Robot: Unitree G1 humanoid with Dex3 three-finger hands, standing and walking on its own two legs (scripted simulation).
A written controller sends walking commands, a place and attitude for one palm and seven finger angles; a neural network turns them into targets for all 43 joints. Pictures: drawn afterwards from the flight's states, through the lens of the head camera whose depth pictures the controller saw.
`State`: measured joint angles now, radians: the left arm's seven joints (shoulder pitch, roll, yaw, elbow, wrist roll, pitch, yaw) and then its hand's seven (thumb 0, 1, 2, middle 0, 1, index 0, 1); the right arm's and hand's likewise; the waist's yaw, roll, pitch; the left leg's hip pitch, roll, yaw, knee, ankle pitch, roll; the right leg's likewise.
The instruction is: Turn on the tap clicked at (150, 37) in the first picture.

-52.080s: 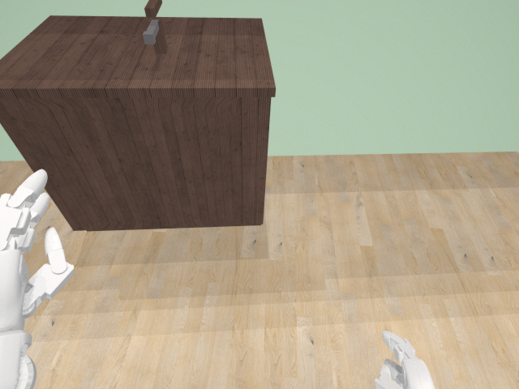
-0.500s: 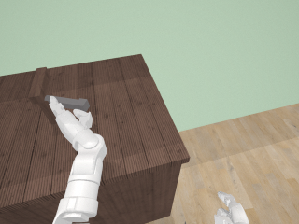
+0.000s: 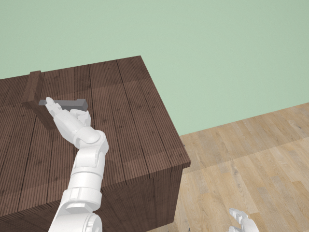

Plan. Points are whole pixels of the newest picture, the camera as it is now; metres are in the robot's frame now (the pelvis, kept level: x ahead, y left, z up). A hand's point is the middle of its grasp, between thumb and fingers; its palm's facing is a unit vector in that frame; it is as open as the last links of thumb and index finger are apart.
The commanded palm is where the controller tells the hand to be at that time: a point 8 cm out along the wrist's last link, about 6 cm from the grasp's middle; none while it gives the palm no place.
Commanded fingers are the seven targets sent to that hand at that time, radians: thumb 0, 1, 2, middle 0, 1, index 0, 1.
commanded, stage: push the lever round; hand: left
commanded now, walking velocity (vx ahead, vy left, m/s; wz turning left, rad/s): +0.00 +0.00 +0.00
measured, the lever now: (81, 105) +0.41 +0.25 +0.11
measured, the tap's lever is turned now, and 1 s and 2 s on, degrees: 70 86 72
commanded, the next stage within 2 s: lift the hand up off the lever in 0.34 s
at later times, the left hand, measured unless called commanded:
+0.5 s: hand (89, 107) +0.41 +0.22 +0.11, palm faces +0.83 -0.55 -0.10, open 7.8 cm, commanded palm +0.36 +0.24 +0.11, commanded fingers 0.00 0.90 0.90 -0.15 -0.15 -0.15 -0.15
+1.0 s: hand (88, 105) +0.40 +0.22 +0.12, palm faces +0.82 -0.57 -0.07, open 7.8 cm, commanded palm +0.35 +0.23 +0.13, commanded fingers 0.00 0.90 0.90 -0.15 -0.15 -0.15 -0.15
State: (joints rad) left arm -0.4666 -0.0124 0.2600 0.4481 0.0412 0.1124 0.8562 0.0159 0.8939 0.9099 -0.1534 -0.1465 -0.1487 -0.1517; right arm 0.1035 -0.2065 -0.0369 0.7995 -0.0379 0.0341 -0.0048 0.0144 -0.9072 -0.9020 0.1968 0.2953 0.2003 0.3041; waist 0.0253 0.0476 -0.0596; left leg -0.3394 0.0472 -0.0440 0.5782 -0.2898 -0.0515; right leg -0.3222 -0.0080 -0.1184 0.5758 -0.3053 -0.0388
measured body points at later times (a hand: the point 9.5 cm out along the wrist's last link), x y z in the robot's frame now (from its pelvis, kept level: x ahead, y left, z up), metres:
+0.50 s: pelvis +0.00 +0.01 +0.00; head +0.02 +0.00 +0.45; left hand +0.36 +0.25 +0.12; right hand +0.15 -0.22 -0.13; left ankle +0.01 +0.15 -0.73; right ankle +0.00 -0.09 -0.73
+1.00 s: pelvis +0.01 +0.01 +0.00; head +0.02 -0.01 +0.45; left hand +0.36 +0.24 +0.13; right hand +0.18 -0.23 -0.12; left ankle +0.01 +0.15 -0.73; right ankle +0.00 -0.09 -0.73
